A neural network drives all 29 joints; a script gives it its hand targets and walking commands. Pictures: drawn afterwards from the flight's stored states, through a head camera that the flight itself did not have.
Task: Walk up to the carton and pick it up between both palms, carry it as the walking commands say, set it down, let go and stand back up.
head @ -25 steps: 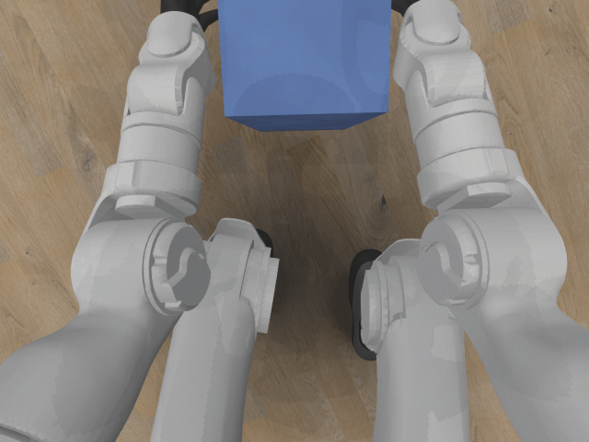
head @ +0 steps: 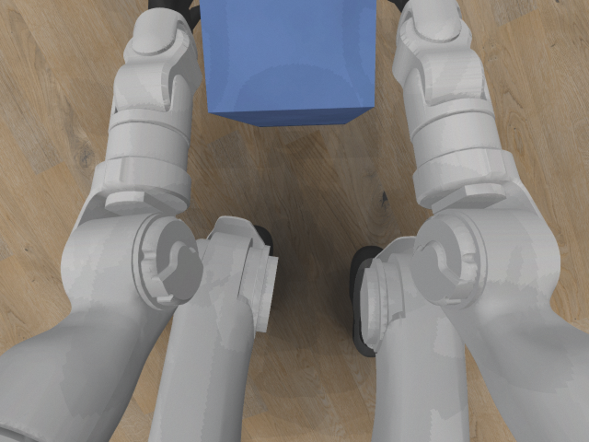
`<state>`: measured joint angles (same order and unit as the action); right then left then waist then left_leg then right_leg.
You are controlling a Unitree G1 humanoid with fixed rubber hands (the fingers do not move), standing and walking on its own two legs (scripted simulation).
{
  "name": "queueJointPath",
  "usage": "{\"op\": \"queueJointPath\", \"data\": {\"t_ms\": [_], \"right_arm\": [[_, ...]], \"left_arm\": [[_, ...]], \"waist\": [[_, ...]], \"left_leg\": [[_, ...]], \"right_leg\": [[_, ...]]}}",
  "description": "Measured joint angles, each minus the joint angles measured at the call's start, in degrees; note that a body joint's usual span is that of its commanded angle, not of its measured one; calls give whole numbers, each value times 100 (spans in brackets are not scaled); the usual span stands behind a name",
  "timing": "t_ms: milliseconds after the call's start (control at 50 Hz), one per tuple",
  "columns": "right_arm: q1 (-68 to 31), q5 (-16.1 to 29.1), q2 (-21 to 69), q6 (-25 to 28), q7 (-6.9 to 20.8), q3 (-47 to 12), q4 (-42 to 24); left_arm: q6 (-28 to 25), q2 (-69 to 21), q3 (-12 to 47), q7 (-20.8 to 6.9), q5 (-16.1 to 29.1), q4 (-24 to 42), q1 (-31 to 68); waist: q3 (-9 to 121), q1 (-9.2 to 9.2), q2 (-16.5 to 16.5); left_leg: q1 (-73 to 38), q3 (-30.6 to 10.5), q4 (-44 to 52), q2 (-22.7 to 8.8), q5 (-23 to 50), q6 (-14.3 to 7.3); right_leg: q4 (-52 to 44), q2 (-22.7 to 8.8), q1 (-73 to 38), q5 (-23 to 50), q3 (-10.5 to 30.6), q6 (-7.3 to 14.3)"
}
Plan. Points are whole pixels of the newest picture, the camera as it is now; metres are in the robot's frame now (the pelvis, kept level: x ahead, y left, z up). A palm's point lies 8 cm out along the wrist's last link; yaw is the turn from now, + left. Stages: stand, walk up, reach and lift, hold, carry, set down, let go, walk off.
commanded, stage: set down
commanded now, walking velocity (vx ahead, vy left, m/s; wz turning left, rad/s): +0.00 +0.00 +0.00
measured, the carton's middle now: (295, 31) +0.54 +0.05 -0.23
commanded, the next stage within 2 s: none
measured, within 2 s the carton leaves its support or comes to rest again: neither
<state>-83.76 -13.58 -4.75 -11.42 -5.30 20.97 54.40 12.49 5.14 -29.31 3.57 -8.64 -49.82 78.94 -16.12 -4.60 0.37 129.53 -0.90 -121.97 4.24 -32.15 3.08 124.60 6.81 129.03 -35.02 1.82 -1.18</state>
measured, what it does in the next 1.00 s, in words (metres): stands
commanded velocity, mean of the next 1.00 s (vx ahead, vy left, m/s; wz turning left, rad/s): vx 0.00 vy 0.00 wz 0.00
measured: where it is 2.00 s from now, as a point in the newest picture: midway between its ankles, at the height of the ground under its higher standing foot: (307, 308)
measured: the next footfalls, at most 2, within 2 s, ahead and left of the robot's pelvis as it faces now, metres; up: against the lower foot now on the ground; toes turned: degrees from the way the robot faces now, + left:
none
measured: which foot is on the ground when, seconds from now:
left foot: down 0.00-1.00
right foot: down 0.00-1.00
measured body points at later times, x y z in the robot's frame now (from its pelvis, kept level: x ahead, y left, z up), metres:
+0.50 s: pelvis +0.00 +0.00 +0.00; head +0.36 +0.00 +0.25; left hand +0.54 +0.18 -0.16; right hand +0.57 -0.07 -0.16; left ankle +0.12 +0.12 -0.35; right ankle +0.10 -0.11 -0.35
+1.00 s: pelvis +0.00 +0.01 +0.01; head +0.37 +0.01 +0.27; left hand +0.53 +0.20 -0.15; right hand +0.58 -0.11 -0.16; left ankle +0.12 +0.12 -0.35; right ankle +0.10 -0.11 -0.35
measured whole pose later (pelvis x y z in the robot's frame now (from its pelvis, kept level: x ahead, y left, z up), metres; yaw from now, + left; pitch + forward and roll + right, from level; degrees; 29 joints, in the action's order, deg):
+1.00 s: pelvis +0.00 +0.01 +0.01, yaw +0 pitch +40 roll +1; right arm -84.8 5.2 -19.7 -5.7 -6.5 3.0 62.8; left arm 3.7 11.9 -15.2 8.6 5.6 -57.4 78.6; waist -16.2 -5.0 -0.3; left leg 128.9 -0.1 -119.4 4.7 -30.8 1.9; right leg 121.9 6.4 127.5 -34.5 3.0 -2.8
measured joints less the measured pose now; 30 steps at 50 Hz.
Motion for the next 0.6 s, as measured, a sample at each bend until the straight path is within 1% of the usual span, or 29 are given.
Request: {"op": "queueJointPath", "data": {"t_ms": [400,500,600], "right_arm": [[-103,-18,-83,83,106,0,125],[-173,41,-176,186,141,-87,298],[-279,192,-381,334,108,-324,611]], "left_arm": [[-81,56,-87,-134,-90,-120,107],[-186,68,-83,-100,-102,-206,140],[-441,79,46,29,-70,-386,209]], "waist": [[-186,0,2],[-248,7,-4],[-371,4,-1]], "left_leg": [[-94,0,-69,9,-5,28],[-130,0,-76,20,6,36],[-213,9,-41,48,28,46]], "right_leg": [[81,11,-83,-2,0,-1],[92,5,-122,1,3,-9],[73,-21,-219,-4,18,-24]]}}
